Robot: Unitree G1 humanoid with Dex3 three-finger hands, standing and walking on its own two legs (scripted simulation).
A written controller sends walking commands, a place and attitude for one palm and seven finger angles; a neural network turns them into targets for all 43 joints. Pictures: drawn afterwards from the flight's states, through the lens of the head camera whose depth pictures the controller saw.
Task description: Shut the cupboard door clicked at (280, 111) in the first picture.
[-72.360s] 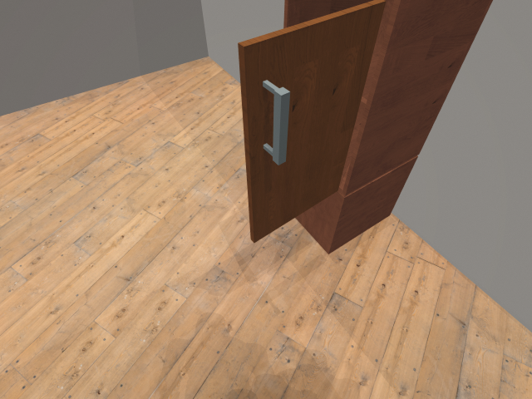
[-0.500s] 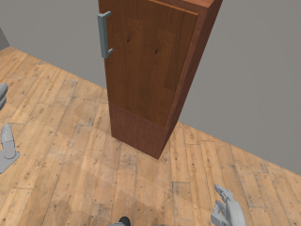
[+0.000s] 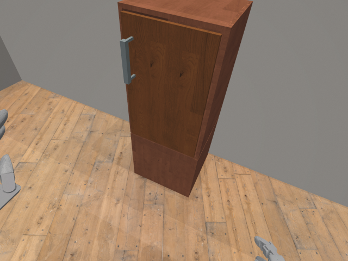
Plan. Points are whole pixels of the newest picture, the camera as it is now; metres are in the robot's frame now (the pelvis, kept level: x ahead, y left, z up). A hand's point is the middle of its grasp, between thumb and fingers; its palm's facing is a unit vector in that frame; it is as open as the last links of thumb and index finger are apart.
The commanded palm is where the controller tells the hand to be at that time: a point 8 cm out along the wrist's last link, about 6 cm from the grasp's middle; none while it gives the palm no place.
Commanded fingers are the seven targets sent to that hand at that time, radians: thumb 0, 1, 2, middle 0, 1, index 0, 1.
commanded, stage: stop stepping back and stand still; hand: left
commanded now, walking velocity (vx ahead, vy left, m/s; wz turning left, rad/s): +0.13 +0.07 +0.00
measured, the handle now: (129, 60) +0.77 +0.22 +0.09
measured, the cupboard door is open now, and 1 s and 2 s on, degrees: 0 0 0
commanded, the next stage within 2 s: let the arm hang, fingers relaxed in 0.68 s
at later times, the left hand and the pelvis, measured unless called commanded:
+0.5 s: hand (12, 185) +0.19 +0.28 +0.16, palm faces +0.42 -0.79 -0.46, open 7.4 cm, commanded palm +0.14 +0.31 +0.18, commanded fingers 0.00 0.90 0.90 -0.20 -0.30 -0.20 -0.30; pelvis +0.00 +0.01 +0.01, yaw -1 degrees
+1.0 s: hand out of the picture +0.12 +0.23 -0.12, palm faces +0.01 -0.95 -0.30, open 7.4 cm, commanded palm none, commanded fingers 0.00 0.90 0.90 -0.20 -0.30 -0.20 -0.30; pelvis -0.01 +0.01 +0.00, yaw +1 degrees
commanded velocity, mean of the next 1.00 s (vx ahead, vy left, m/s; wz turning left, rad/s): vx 0.00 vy -0.02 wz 0.00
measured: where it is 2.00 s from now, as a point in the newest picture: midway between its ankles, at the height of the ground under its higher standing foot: outside the picture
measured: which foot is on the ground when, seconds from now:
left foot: up 0.00-0.04, down 0.06-1.00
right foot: down 0.00-1.00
